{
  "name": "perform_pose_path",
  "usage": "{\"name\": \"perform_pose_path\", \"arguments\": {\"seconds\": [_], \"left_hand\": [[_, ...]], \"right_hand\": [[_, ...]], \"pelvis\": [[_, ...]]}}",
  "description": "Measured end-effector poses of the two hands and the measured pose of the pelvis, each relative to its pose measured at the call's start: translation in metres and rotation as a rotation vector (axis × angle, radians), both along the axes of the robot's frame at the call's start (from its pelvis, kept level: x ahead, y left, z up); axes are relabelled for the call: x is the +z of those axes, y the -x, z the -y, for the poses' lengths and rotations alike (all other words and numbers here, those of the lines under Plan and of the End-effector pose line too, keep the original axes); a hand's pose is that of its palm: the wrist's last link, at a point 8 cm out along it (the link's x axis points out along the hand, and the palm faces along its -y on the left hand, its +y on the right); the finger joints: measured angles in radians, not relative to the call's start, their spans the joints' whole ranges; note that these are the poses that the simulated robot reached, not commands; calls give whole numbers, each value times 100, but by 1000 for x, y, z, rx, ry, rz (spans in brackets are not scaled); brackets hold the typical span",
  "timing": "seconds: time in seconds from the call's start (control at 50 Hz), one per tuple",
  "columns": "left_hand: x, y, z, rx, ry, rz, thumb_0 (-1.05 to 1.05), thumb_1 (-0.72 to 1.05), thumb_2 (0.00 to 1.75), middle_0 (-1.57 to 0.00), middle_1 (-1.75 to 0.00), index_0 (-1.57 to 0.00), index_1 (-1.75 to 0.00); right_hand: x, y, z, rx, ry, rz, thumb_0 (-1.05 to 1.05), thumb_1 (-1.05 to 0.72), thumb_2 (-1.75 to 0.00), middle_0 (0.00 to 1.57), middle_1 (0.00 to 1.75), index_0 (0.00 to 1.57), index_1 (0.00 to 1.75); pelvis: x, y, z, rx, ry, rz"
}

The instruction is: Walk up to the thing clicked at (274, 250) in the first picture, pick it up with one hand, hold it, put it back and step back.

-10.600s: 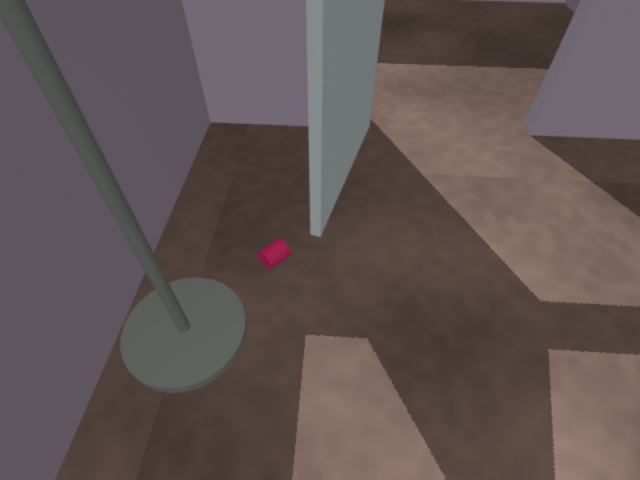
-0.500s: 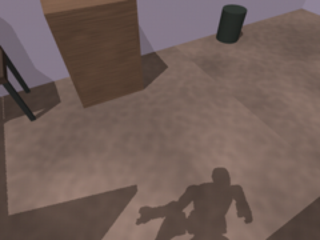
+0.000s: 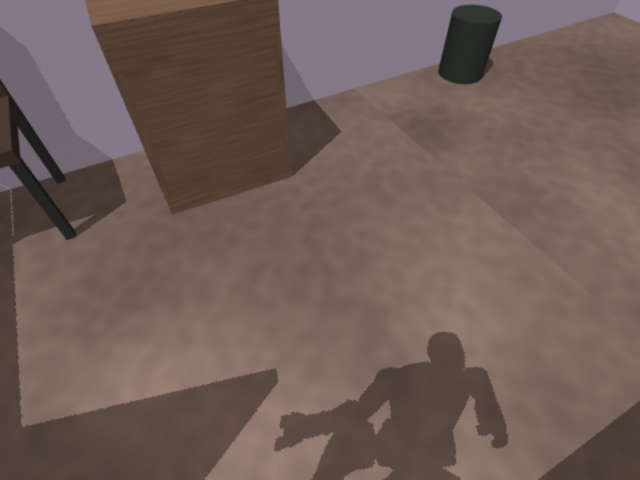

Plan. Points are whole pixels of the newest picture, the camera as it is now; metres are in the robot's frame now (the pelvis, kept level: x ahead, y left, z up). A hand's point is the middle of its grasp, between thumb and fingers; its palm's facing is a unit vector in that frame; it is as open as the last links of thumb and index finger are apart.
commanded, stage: stand
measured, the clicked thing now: out of the picture -0.64 +0.74 -0.74
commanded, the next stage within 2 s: walk up in 0.88 s
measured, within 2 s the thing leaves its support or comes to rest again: neither
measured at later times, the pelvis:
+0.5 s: pelvis +0.00 +0.00 +0.00, yaw +0 degrees
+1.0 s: pelvis +0.01 -0.01 -0.01, yaw -1 degrees
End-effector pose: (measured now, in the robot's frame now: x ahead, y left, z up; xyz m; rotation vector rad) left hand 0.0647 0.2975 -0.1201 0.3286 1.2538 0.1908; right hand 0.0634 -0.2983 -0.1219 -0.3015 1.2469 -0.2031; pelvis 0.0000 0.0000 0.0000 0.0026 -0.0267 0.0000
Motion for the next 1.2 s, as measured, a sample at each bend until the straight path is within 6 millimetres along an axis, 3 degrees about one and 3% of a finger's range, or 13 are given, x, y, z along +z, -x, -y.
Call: {"name": "perform_pose_path", "arguments": {"seconds": [0.3, 0.92, 1.02, 1.12, 1.2], "left_hand": [[0, -7, 2, -4, 3, 19, 0, 90, 90, -21, -30, -21, -30], [-1, 0, -2, -2, 9, 20, 1, 90, 90, -21, -30, -21, -30], [2, -12, -8, -22, -12, 20, 1, 90, 90, -21, -30, -21, -30], [13, -45, 0, -49, -48, 54, 1, 90, 90, -21, -30, -21, -30], [14, -62, 13, -34, -92, 107, 1, 90, 90, -21, -30, -21, -30]], "right_hand": [[3, -9, 1, 4, 7, 19, 1, -91, -90, 20, 30, 21, 30], [2, -2, 1, 3, -2, 22, 1, -91, -90, 20, 30, 21, 30], [3, 3, 19, -31, 1, 66, 1, -90, -90, 20, 30, 21, 30], [-3, 14, 53, -53, 12, -1, 1, -90, -90, 20, 30, 21, 30], [-21, -2, 82, -53, 25, -51, 1, -90, -90, 20, 30, 21, 30]], "pelvis": [[0, -2, 1, 2, 2, 1], [-2, -2, 0, 3, 3, 8], [-7, -16, 10, -24, -11, 11], [-11, -37, 32, -27, -27, 25], [-24, -60, 51, -13, 8, 46]]}}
